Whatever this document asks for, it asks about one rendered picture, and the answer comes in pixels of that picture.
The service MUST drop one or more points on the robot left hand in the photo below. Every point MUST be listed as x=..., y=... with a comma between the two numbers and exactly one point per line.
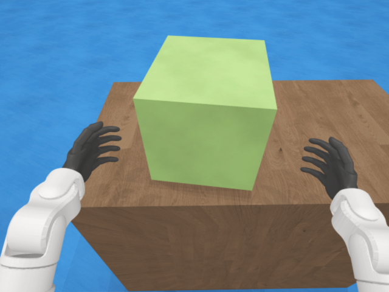
x=82, y=157

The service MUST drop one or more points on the carton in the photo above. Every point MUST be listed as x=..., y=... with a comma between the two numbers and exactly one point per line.
x=205, y=110

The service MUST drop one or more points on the robot right forearm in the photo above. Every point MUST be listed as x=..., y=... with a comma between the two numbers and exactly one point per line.
x=366, y=234

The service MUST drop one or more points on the robot left forearm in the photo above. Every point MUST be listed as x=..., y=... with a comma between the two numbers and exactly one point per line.
x=36, y=232

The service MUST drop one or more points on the robot right hand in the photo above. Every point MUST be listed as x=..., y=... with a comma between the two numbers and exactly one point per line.
x=338, y=170

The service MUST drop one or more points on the pedestal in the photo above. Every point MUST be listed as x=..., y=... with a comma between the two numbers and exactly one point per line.
x=168, y=236

